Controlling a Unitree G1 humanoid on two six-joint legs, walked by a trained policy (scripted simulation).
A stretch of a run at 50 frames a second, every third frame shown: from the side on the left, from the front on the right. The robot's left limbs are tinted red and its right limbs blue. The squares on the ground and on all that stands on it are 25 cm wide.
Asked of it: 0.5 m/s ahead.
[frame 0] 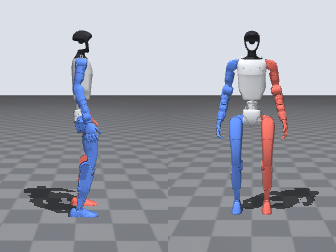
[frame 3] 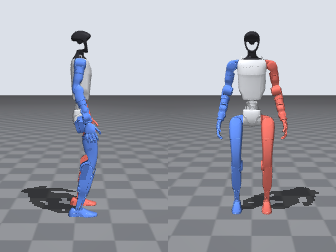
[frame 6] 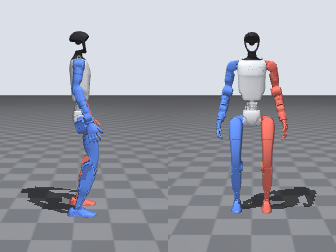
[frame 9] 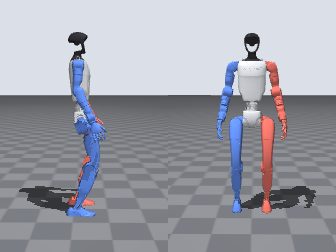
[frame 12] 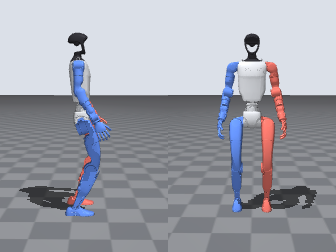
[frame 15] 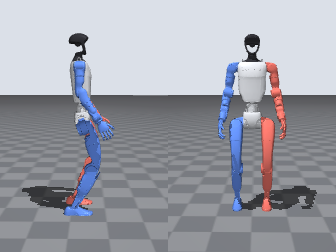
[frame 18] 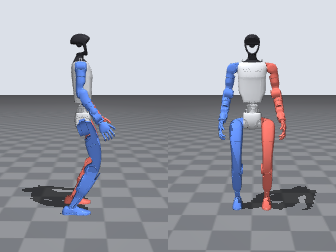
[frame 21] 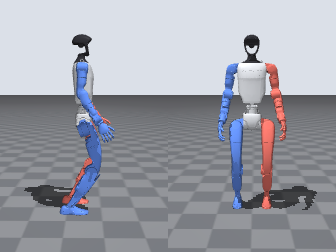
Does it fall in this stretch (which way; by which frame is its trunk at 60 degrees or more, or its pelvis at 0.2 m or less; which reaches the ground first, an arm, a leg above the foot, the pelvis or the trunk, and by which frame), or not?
no
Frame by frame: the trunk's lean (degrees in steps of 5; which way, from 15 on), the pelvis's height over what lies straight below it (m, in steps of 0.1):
0: 0, 0.8
3: 0, 0.8
6: 0, 0.8
9: 5, 0.8
12: 5, 0.8
15: 5, 0.8
18: 5, 0.7
21: 0, 0.7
